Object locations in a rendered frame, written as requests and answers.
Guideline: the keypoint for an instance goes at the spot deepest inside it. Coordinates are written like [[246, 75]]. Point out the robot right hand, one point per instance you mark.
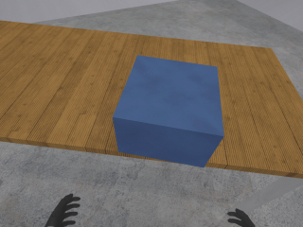
[[243, 221]]

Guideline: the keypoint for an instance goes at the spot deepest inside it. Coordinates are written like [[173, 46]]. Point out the carton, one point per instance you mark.
[[171, 111]]

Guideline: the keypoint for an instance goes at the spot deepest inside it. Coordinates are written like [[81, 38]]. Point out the robot left hand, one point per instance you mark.
[[58, 215]]

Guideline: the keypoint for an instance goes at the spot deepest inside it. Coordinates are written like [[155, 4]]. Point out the table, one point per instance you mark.
[[60, 86]]

